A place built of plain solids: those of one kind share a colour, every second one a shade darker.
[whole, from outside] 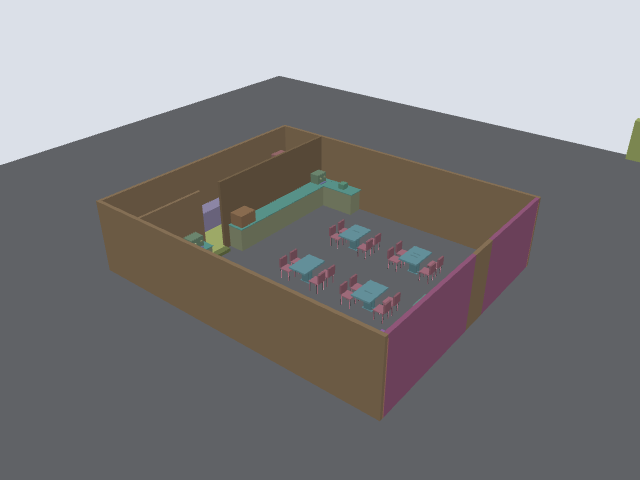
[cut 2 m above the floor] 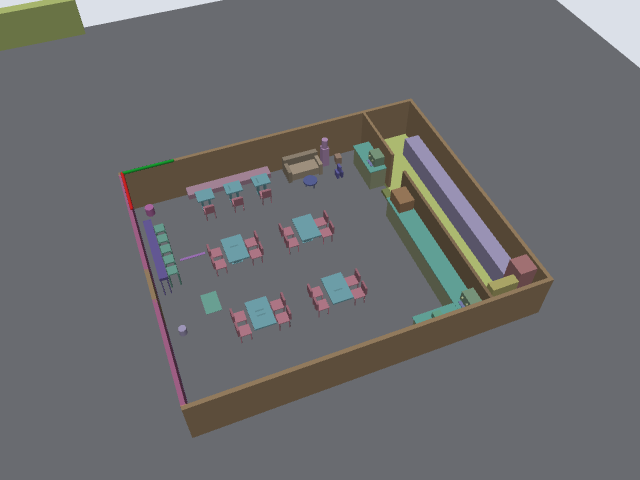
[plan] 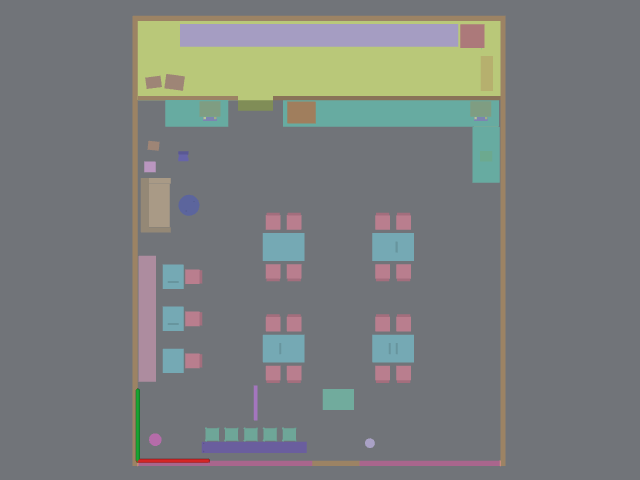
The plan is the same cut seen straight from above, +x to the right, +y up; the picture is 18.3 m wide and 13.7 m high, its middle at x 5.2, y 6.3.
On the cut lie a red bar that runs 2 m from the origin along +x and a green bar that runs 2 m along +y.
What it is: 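A small cafe of the 2010s to 2020s; 10.3 x 12.6 m, ceiling 3.1 m, a street door 0.95 x 2.1 m in the glazed front; tables 0.75 m, chairs 0.45 m, bar tops 1.06 m, a counter 1.0 m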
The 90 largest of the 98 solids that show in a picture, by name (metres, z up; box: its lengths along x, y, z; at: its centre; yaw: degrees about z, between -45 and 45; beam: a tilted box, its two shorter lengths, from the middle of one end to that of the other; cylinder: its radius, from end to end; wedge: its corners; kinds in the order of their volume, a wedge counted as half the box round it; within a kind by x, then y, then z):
{
 "street_hedge_1": {"box": [0.6, 16.6, 2.25], "at": [-14.43, -8.3, 1.07]},
 "street_hedge_2": {"box": [0.6, 16.6, 2.25], "at": [24.77, -8.3, 1.07]},
 "wall_1": {"box": [0.15, 12.85, 3.11], "at": [-0.07, 6.28, 1.5]},
 "wall_2": {"box": [2.86, 0.12, 3.11], "at": [1.43, 10.35, 1.5]},
 "wall_3": {"box": [10.65, 0.15, 3.11], "at": [5.17, 12.62, 1.5]},
 "wall_4": {"box": [1.5, 0.15, 3.11], "at": [5.72, -0.07, 1.5]},
 "wall_5": {"box": [6.49, 0.12, 3.11], "at": [7.11, 10.35, 1.5]},
 "wall_6": {"box": [0.15, 12.85, 3.11], "at": [10.43, 6.28, 1.5]},
 "counter_1": {"box": [1.76, 0.7, 1.05], "at": [1.68, 9.94, 0.47]},
 "counter_2": {"box": [6.13, 0.7, 1.05], "at": [7.22, 9.94, 0.47]},
 "counter_3": {"box": [0.7, 1.6, 1.05], "at": [9.94, 8.79, 0.47]},
 "back_worktop_1": {"box": [7.95, 0.65, 0.95], "at": [5.17, 12.14, 0.57]},
 "zone_back_1": {"box": [10.35, 2.26, 0.2], "at": [5.17, 11.42, 0.05]},
 "window_wall_1": {"box": [5.12, 0.15, 3.11], "at": [2.56, -0.07, 1.5]},
 "window_wall_2": {"box": [4.03, 0.15, 3.11], "at": [8.34, -0.07, 1.5]},
 "back_fridge_1": {"box": [0.7, 0.68, 1.9], "at": [9.55, 12.12, 1.05]},
 "sofa_1": {"box": [0.24, 1.56, 0.83], "at": [0.2, 7.29, 0.36]},
 "sofa_2": {"box": [0.86, 0.16, 0.65], "at": [0.51, 6.59, 0.28]},
 "sofa_3": {"box": [0.86, 0.16, 0.65], "at": [0.51, 7.99, 0.28]},
 "sofa_4": {"box": [0.65, 1.24, 0.37], "at": [0.58, 7.29, 0.24]},
 "shelf_1": {"box": [0.35, 1.0, 1.95], "at": [9.96, 11.05, 1.07]},
 "bench_upholstered_1": {"box": [0.5, 3.6, 0.25], "at": [0.27, 4.05, 0.33]},
 "meeting_table_1": {"box": [0.6, 0.7, 0.07], "at": [1.01, 2.85, 0.71]},
 "meeting_table_2": {"box": [0.6, 0.7, 0.07], "at": [1.01, 4.05, 0.71]},
 "meeting_table_3": {"box": [0.6, 0.7, 0.07], "at": [1.01, 5.25, 0.71]},
 "meeting_table_4": {"box": [0.06, 0.32, 0.8], "at": [4.06, 3.2, 0.35]},
 "meeting_table_5": {"box": [0.06, 0.32, 0.8], "at": [4.06, 6.1, 0.35]},
 "meeting_table_6": {"box": [1.2, 0.8, 0.07], "at": [4.16, 3.2, 0.71]},
 "meeting_table_7": {"box": [1.2, 0.8, 0.07], "at": [4.16, 6.1, 0.71]},
 "meeting_table_8": {"box": [0.06, 0.32, 0.8], "at": [7.19, 3.2, 0.35]},
 "meeting_table_9": {"box": [0.06, 0.32, 0.8], "at": [7.19, 6.1, 0.35]},
 "meeting_table_10": {"box": [1.2, 0.8, 0.07], "at": [7.29, 3.2, 0.71]},
 "meeting_table_11": {"box": [1.2, 0.8, 0.07], "at": [7.29, 6.1, 0.71]},
 "side_chair_1": {"box": [0.42, 0.42, 0.04], "at": [1.56, 2.85, 0.43]},
 "side_chair_2": {"box": [0.42, 0.42, 0.04], "at": [1.56, 4.05, 0.43]},
 "side_chair_3": {"box": [0.42, 0.42, 0.04], "at": [1.56, 5.25, 0.43]},
 "side_chair_4": {"box": [0.08, 0.38, 0.38], "at": [1.8, 2.85, 0.65]},
 "side_chair_5": {"box": [0.08, 0.38, 0.38], "at": [1.8, 4.05, 0.65]},
 "side_chair_6": {"box": [0.08, 0.38, 0.38], "at": [1.8, 5.25, 0.65]},
 "side_chair_7": {"box": [0.38, 0.08, 0.38], "at": [3.86, 2.26, 0.65]},
 "side_chair_8": {"box": [0.42, 0.42, 0.04], "at": [3.86, 2.5, 0.43]},
 "side_chair_9": {"box": [0.42, 0.42, 0.04], "at": [3.86, 3.9, 0.43]},
 "side_chair_10": {"box": [0.38, 0.08, 0.38], "at": [3.86, 4.14, 0.65]},
 "side_chair_11": {"box": [0.38, 0.08, 0.38], "at": [3.86, 5.16, 0.65]},
 "side_chair_12": {"box": [0.42, 0.42, 0.04], "at": [3.86, 5.4, 0.43]},
 "side_chair_13": {"box": [0.42, 0.42, 0.04], "at": [3.86, 6.8, 0.43]},
 "side_chair_14": {"box": [0.38, 0.08, 0.38], "at": [3.86, 7.04, 0.65]},
 "side_chair_15": {"box": [0.38, 0.08, 0.38], "at": [4.46, 2.26, 0.65]},
 "side_chair_16": {"box": [0.42, 0.42, 0.04], "at": [4.46, 2.5, 0.43]},
 "side_chair_17": {"box": [0.42, 0.42, 0.04], "at": [4.46, 3.9, 0.43]},
 "side_chair_18": {"box": [0.38, 0.08, 0.38], "at": [4.46, 4.14, 0.65]},
 "side_chair_19": {"box": [0.38, 0.08, 0.38], "at": [4.46, 5.16, 0.65]},
 "side_chair_20": {"box": [0.42, 0.42, 0.04], "at": [4.46, 5.4, 0.43]},
 "side_chair_21": {"box": [0.42, 0.42, 0.04], "at": [4.46, 6.8, 0.43]},
 "side_chair_22": {"box": [0.38, 0.08, 0.38], "at": [4.46, 7.04, 0.65]},
 "side_chair_23": {"box": [0.38, 0.08, 0.38], "at": [6.99, 2.26, 0.65]},
 "side_chair_24": {"box": [0.42, 0.42, 0.04], "at": [6.99, 2.5, 0.43]},
 "side_chair_25": {"box": [0.38, 0.08, 0.38], "at": [6.99, 4.14, 0.65]},
 "side_chair_26": {"box": [0.38, 0.08, 0.38], "at": [6.99, 5.16, 0.65]},
 "side_chair_27": {"box": [0.38, 0.08, 0.38], "at": [6.99, 7.04, 0.65]},
 "side_chair_28": {"box": [0.38, 0.08, 0.38], "at": [7.59, 2.26, 0.65]},
 "side_chair_29": {"box": [0.42, 0.42, 0.04], "at": [7.59, 2.5, 0.43]},
 "side_chair_30": {"box": [0.38, 0.08, 0.38], "at": [7.59, 4.14, 0.65]},
 "side_chair_31": {"box": [0.38, 0.08, 0.38], "at": [7.59, 5.16, 0.65]},
 "side_chair_32": {"box": [0.38, 0.08, 0.38], "at": [7.59, 7.04, 0.65]},
 "counter_top_1": {"box": [1.8, 0.78, 0.04], "at": [1.68, 9.92, 1.02]},
 "counter_top_2": {"box": [6.17, 0.78, 0.04], "at": [7.22, 9.92, 1.02]},
 "counter_top_3": {"box": [0.78, 1.6, 0.04], "at": [9.94, 8.73, 1.02]},
 "display_1": {"box": [0.82, 0.63, 0.52], "at": [4.67, 9.94, 1.3]},
 "coffee_machine_1": {"box": [0.6, 0.45, 0.45], "at": [2.06, 10.04, 1.26]},
 "coffee_machine_2": {"box": [0.6, 0.45, 0.45], "at": [9.79, 10.04, 1.26]},
 "box_cardboard_1": {"box": [0.32, 0.26, 0.41], "at": [0.45, 8.99, 0.15], "yaw": -6.0},
 "box_cardboard_2": {"box": [0.44, 0.33, 0.43], "at": [0.45, 10.8, 0.32], "yaw": 7.4},
 "box_cardboard_3": {"box": [0.54, 0.42, 0.28], "at": [1.05, 10.8, 0.24], "yaw": -7.6},
 "water_cooler_1": {"box": [0.33, 0.31, 1.03], "at": [0.35, 8.39, 0.47]},
 "water_cooler_2": {"cylinder": 0.14, "from": [0.35, 8.39, 0.98], "to": [0.35, 8.39, 1.4]},
 "console_table_1": {"box": [3.0, 0.32, 0.13], "at": [3.33, 0.38, 0.99]},
 "back_step_1": {"box": [1.0, 0.3, 0.2], "at": [3.36, 10.14, 0.05]},
 "bar_stool_1": {"box": [0.38, 0.36, 0.06], "at": [2.12, 0.75, 0.73]},
 "bar_stool_2": {"box": [0.38, 0.36, 0.06], "at": [2.67, 0.75, 0.73]},
 "bar_stool_3": {"box": [0.38, 0.36, 0.06], "at": [3.23, 0.75, 0.73]},
 "bar_stool_4": {"box": [0.38, 0.36, 0.06], "at": [3.77, 0.75, 0.73]},
 "bar_stool_5": {"box": [0.38, 0.36, 0.06], "at": [4.33, 0.75, 0.73]},
 "plant_pot_1": {"cylinder": 0.18, "from": [0.5, 0.6, 0.0], "to": [0.5, 0.6, 0.38]},
 "door_mat_1": {"box": [0.9, 0.6, 0.07], "at": [5.72, 1.75, -0.02]},
 "till_1": {"box": [0.35, 0.3, 0.25], "at": [9.94, 8.69, 1.17]},
 "coffee_table_1": {"cylinder": 0.3, "from": [1.46, 7.29, 0.33], "to": [1.46, 7.29, 0.4]},
 "front_corner_1": {"box": [0.04, 0.17, 2.96], "at": [0.0, -0.07, 1.43]},
 "bin_waste_1": {"cylinder": 0.14, "from": [6.62, 0.5, 0.0], "to": [6.62, 0.5, 0.31]},
 "cable_protector_1": {"box": [0.1, 1.0, 0.07], "at": [3.36, 1.65, -0.01]}
}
